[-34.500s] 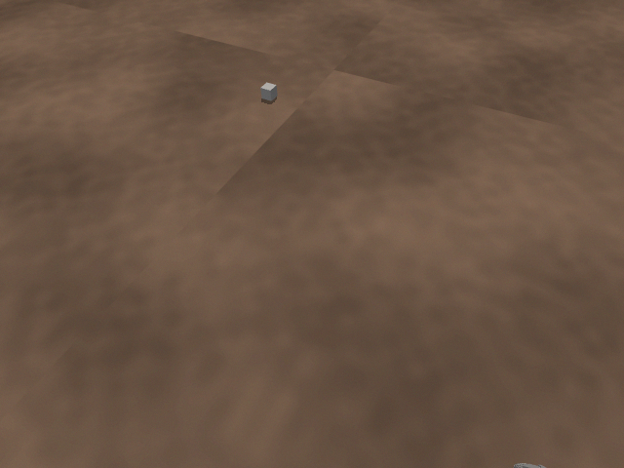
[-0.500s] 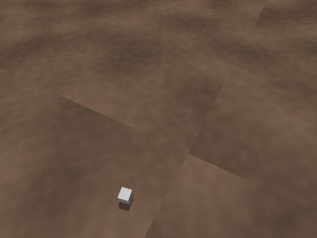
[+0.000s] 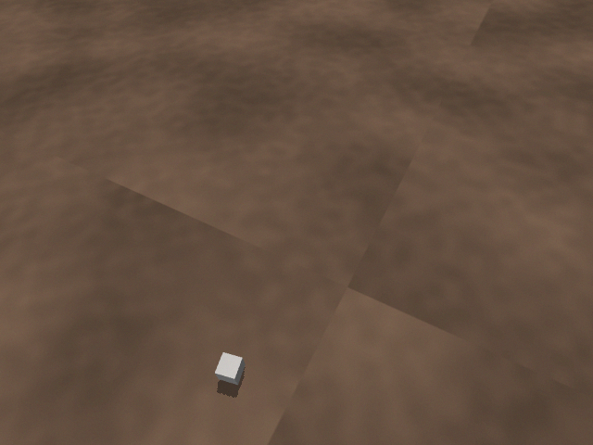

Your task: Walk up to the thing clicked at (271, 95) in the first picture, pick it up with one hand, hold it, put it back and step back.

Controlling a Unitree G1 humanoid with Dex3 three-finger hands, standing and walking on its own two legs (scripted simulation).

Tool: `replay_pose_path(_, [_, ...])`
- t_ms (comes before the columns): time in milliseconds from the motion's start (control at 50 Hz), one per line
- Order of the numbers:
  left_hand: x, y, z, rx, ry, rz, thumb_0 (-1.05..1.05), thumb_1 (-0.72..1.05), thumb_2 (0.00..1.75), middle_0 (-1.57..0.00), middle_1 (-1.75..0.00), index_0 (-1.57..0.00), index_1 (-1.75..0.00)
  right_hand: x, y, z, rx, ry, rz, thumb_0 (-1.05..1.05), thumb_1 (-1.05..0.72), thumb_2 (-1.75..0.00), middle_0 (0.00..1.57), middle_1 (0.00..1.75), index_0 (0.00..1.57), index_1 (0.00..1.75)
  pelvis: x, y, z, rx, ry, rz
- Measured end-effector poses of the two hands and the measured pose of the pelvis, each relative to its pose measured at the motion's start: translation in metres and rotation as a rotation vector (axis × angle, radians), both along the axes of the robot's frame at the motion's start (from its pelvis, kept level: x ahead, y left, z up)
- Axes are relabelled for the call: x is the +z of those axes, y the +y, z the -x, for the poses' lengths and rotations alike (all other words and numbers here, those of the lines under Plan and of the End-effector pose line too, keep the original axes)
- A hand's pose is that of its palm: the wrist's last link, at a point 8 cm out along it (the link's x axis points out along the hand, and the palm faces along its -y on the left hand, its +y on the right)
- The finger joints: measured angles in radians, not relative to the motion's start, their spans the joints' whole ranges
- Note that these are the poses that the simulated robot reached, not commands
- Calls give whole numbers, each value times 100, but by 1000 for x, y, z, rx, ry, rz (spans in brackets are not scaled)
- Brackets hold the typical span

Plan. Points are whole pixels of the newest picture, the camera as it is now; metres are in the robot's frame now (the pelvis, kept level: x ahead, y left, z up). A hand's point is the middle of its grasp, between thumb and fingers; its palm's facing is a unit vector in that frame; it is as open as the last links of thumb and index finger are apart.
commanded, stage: stand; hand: left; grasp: from above
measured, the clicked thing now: (230, 368) +0.43 +0.26 -0.75
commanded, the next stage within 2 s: step back in 0.74 s
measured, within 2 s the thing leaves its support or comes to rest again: neither
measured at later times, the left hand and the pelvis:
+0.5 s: hand out of the picture +0.08 +0.25 -0.16, palm faces -0.01 -0.94 -0.34, open 7.4 cm; pelvis +0.00 +0.00 +0.00, yaw +0 degrees
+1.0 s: hand out of the picture +0.09 +0.28 -0.17, palm faces -0.03 -0.92 -0.39, open 7.4 cm; pelvis -0.03 +0.01 -0.02, yaw +0 degrees
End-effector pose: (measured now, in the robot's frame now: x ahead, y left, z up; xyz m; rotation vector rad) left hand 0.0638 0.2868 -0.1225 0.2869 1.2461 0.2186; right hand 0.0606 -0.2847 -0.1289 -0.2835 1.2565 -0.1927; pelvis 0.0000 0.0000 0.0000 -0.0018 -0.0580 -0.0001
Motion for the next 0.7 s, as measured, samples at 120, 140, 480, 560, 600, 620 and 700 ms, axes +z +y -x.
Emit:
replay_pose_path(120, [2, 3, -3, -3, -1, -8, 1, 90, 90, -20, -30, -20, -30, 1, -3, -5, -1, -5, 6, 0, -91, -89, 20, 30, 20, 30, 0, 0, -2, -1, 1, -1])
replay_pose_path(140, [2, 3, -4, -4, -2, -9, 1, 90, 90, -20, -30, -20, -30, 1, -3, -5, 0, -6, 6, 0, -91, -89, 20, 30, 20, 30, 0, 0, -2, -1, 1, -1])
replay_pose_path(480, [4, 4, -10, -18, -15, -14, 1, 90, 90, -20, -30, -20, -30, 3, -8, -10, 0, -19, 9, 0, -91, -89, 20, 30, 20, 30, 0, -2, -4, -5, 3, -3])
replay_pose_path(560, [4, 3, -10, -20, -13, -13, 1, 90, 90, -20, -30, -20, -30, 3, -9, -8, -1, -14, 6, 0, -91, -89, 20, 30, 21, 30, 0, -3, -4, -6, 4, -3])
replay_pose_path(600, [4, 3, -9, -21, -12, -13, 1, 90, 90, -20, -30, -20, -30, 3, -9, -7, -1, -12, 6, 0, -91, -89, 20, 30, 21, 30, 0, -3, -4, -5, 4, -3])
replay_pose_path(620, [4, 2, -9, -21, -12, -13, 1, 90, 90, -20, -30, -20, -30, 3, -9, -6, -1, -10, 6, 0, -91, -89, 20, 30, 21, 30, 0, -4, -4, -5, 5, -3])
replay_pose_path(700, [4, 2, -8, -23, -6, -12, 1, 90, 90, -20, -30, -20, -30, 3, -11, -5, -3, -4, 6, 0, -91, -89, 20, 30, 21, 30, 0, -4, -4, -6, 6, -3])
